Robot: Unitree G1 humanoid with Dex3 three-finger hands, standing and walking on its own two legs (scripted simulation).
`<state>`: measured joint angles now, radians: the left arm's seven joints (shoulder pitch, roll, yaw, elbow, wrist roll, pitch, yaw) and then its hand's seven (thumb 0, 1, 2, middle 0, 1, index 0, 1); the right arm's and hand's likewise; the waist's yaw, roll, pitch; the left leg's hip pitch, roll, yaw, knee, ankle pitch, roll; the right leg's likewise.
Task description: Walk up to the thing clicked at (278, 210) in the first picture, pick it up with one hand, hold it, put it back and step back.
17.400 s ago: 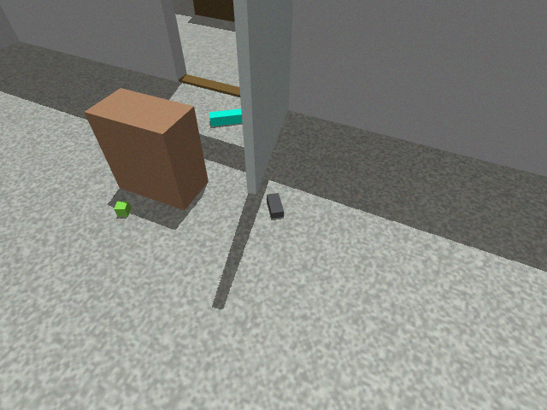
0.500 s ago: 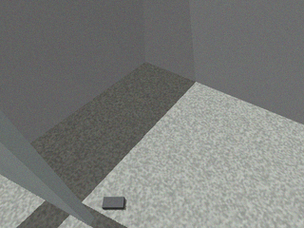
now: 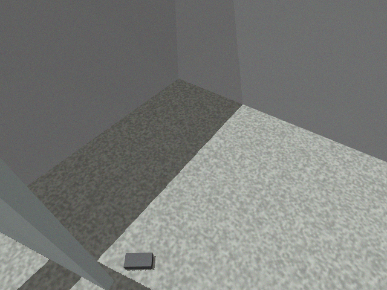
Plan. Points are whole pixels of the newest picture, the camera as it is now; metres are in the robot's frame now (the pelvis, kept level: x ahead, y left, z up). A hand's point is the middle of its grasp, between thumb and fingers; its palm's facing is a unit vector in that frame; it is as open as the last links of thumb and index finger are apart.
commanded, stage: walk up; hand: left
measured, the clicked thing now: (139, 260) +0.43 +0.27 -0.76
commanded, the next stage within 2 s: none
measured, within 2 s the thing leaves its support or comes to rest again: neither
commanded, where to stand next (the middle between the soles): +0.02 +0.00 m, yaw -1 degrees
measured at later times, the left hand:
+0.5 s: hand out of the picture +0.05 +0.31 -0.16, palm faces +0.03 -0.93 -0.37, open 7.4 cm
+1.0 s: hand out of the picture +0.08 +0.30 -0.20, palm faces -0.08 -0.94 -0.34, open 7.3 cm
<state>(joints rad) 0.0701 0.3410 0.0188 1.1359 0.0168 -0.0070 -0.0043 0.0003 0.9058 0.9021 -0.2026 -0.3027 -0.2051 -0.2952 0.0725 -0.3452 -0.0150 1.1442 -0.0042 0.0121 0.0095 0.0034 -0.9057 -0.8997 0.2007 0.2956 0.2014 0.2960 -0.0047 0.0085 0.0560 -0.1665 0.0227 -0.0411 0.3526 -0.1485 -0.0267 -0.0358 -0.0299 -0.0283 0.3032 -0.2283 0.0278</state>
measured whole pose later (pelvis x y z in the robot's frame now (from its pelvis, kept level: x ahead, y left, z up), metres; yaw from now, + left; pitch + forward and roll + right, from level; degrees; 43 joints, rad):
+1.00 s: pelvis +0.00 +0.02 -0.04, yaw -4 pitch -3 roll +1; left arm 0.17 0.43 0.08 0.85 0.02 0.12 -0.04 0.00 0.91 0.90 -0.20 -0.30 -0.20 -0.29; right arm 0.07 -0.40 -0.06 0.82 -0.02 -0.01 -0.05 0.00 -0.90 -0.90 0.21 0.30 0.21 0.30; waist 0.04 -0.07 0.22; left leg -0.44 0.10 0.08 0.68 -0.19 -0.01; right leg -0.40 0.00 0.13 1.03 -0.49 0.02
